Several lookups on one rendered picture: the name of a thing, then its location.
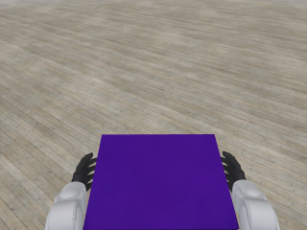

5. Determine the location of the right robot forearm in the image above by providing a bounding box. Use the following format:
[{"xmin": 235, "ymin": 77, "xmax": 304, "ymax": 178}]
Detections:
[{"xmin": 231, "ymin": 179, "xmax": 280, "ymax": 230}]

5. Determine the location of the robot left hand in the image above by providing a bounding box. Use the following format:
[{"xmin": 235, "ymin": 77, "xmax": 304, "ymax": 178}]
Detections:
[{"xmin": 71, "ymin": 152, "xmax": 97, "ymax": 191}]

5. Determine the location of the carton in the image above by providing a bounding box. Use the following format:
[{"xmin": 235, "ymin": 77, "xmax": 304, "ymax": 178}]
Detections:
[{"xmin": 83, "ymin": 134, "xmax": 240, "ymax": 230}]

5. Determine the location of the robot right hand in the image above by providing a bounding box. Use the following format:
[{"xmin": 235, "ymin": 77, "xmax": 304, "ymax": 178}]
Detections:
[{"xmin": 221, "ymin": 151, "xmax": 246, "ymax": 192}]

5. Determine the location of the left robot forearm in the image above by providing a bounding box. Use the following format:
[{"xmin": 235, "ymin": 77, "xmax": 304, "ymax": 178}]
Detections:
[{"xmin": 44, "ymin": 181, "xmax": 87, "ymax": 230}]

